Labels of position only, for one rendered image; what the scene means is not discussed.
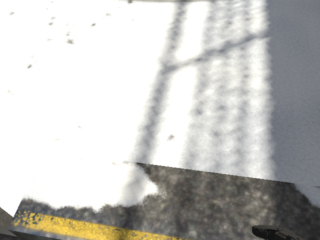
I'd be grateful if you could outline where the robot right hand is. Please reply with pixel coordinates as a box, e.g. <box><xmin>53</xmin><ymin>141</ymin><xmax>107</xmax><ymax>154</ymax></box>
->
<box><xmin>252</xmin><ymin>225</ymin><xmax>307</xmax><ymax>240</ymax></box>

